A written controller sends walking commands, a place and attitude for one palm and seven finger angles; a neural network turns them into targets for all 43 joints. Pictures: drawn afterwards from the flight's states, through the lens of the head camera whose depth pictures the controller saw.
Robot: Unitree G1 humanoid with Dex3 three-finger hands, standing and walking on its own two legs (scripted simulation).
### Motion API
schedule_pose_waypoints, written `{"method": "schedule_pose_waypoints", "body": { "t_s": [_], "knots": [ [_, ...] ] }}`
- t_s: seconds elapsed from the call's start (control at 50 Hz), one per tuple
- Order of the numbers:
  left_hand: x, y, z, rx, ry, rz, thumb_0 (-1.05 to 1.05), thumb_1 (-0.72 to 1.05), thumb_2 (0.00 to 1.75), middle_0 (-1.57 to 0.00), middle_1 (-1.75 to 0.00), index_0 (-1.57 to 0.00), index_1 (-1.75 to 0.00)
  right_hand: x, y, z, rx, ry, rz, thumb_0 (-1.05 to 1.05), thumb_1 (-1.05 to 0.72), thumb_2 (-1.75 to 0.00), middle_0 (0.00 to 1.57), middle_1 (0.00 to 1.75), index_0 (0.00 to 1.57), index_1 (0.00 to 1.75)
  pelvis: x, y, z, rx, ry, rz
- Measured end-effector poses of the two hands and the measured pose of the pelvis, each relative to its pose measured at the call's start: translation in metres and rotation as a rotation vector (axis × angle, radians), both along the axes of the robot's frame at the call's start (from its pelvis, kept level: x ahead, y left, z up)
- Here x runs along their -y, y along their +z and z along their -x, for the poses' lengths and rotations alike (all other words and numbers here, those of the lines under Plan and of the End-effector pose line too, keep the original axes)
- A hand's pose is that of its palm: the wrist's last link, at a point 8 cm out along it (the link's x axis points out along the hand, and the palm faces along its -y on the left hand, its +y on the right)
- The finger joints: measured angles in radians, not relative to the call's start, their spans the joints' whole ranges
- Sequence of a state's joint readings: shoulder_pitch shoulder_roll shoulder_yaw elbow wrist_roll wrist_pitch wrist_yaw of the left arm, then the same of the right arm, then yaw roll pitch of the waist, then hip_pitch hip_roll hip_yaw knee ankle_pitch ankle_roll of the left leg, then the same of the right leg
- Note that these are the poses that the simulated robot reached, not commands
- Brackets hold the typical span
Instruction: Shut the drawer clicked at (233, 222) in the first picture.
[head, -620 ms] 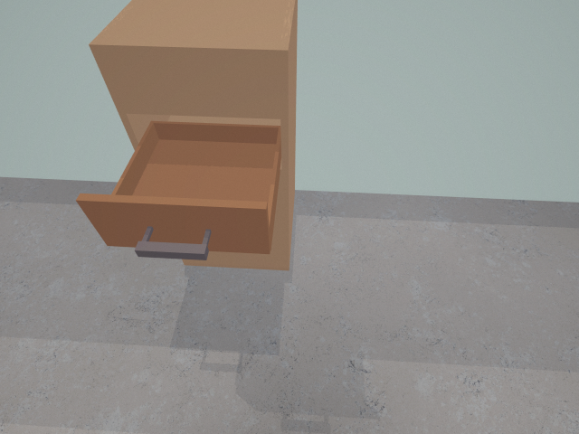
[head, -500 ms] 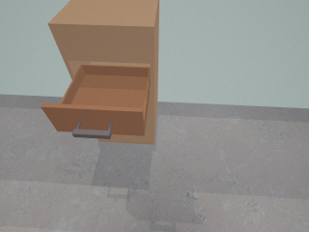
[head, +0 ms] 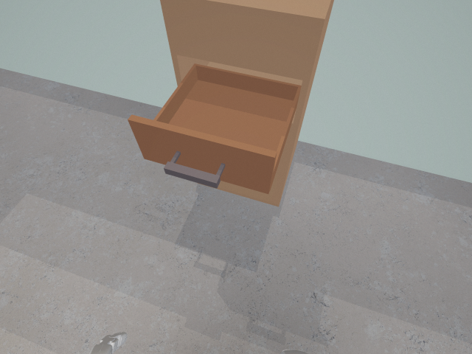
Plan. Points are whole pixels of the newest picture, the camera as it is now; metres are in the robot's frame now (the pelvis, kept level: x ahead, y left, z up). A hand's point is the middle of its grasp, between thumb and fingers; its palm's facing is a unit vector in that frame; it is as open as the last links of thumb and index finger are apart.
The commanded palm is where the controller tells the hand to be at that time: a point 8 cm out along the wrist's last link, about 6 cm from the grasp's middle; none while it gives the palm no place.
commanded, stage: stand and wait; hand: left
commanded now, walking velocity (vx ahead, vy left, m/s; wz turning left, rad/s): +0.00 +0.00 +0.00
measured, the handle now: (195, 168) +0.55 +0.13 -0.13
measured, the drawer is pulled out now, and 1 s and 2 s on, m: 0.30 0.30 0.30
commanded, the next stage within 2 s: turn or walk to find it in 0.06 s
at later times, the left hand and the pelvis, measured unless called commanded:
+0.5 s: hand out of the picture -0.01 +0.15 -0.18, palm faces +0.15 -0.96 -0.24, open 7.4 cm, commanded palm none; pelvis +0.02 -0.03 -0.01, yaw +5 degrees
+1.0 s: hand out of the picture +0.06 +0.16 -0.17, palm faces +0.14 -0.96 -0.24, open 7.4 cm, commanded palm none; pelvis +0.03 -0.03 +0.00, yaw +6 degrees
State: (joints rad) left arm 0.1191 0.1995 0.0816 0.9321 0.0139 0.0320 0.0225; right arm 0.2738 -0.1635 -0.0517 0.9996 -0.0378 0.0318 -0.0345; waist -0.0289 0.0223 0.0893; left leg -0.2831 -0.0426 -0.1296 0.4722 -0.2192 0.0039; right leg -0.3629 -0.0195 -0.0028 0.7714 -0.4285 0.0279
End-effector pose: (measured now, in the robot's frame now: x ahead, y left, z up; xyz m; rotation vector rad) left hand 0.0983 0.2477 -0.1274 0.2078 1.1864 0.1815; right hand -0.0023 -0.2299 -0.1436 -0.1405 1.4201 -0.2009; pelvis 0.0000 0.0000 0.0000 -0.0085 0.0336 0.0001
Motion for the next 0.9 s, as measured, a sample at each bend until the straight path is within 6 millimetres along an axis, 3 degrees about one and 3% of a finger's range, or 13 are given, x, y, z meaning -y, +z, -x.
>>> {"method": "schedule_pose_waypoints", "body": {
  "t_s": [0.06,0.16,0.28,0.36,0.5,0.56,0.74,0.9],
  "knots": [
    [0.003,0.001,0.001,0.048,0.016,-0.041,0.00,0.91,0.90,-0.20,-0.30,-0.20,-0.30,0.020,-0.011,-0.023,0.038,0.029,-0.005,0.00,-0.90,-0.89,0.20,0.30,0.20,0.30,0.014,-0.010,-0.002,-0.008,0.027,-0.035],
    [0.011,0.001,0.033,-0.016,0.060,-0.053,0.00,0.91,0.90,-0.20,-0.30,-0.20,-0.30,0.041,-0.009,-0.070,0.115,0.074,0.017,0.00,-0.91,-0.89,0.20,0.30,0.20,0.30,0.020,-0.007,-0.003,0.031,0.063,-0.025],
    [0.017,-0.016,0.079,-0.139,0.125,0.001,0.00,0.90,0.90,-0.20,-0.30,-0.20,-0.30,0.036,0.002,-0.120,0.230,0.145,0.035,0.00,-0.91,-0.90,0.20,0.30,0.19,0.30,0.017,-0.011,-0.012,0.040,0.074,-0.016],
    [0.024,-0.026,0.102,-0.209,0.171,0.021,0.00,0.91,0.90,-0.20,-0.30,-0.20,-0.30,0.025,-0.001,-0.130,0.218,0.203,0.025,0.00,-0.91,-0.90,0.20,0.30,0.19,0.30,0.021,-0.014,-0.015,0.044,0.083,-0.035],
    [0.050,-0.016,0.118,-0.257,0.188,0.044,0.00,0.91,0.90,-0.20,-0.30,-0.20,-0.30,0.011,-0.009,-0.125,0.162,0.188,-0.058,0.00,-0.91,-0.89,0.20,0.30,0.20,0.30,0.033,-0.006,-0.023,0.049,0.091,-0.024],
    [0.058,-0.014,0.116,-0.272,0.176,0.054,0.00,0.91,0.90,-0.20,-0.30,-0.20,-0.30,0.015,-0.008,-0.119,0.161,0.153,-0.054,-0.01,-0.92,-0.89,0.20,0.30,0.20,0.30,0.034,-0.004,-0.026,0.049,0.082,-0.021],
    [0.060,-0.015,0.080,-0.205,0.139,0.064,0.00,0.90,0.90,-0.20,-0.30,-0.20,-0.30,0.033,-0.005,-0.075,0.055,0.105,-0.011,0.00,-0.92,-0.89,0.20,0.30,0.20,0.30,0.036,0.000,-0.031,0.058,0.072,-0.014],
    [0.044,-0.015,0.053,-0.134,0.135,0.038,0.00,0.91,0.90,-0.20,-0.30,-0.20,-0.30,0.030,-0.005,-0.030,-0.054,0.078,-0.013,0.00,-0.91,-0.90,0.20,0.30,0.20,0.30,0.035,-0.001,-0.029,0.062,0.092,-0.015]
  ]
}}
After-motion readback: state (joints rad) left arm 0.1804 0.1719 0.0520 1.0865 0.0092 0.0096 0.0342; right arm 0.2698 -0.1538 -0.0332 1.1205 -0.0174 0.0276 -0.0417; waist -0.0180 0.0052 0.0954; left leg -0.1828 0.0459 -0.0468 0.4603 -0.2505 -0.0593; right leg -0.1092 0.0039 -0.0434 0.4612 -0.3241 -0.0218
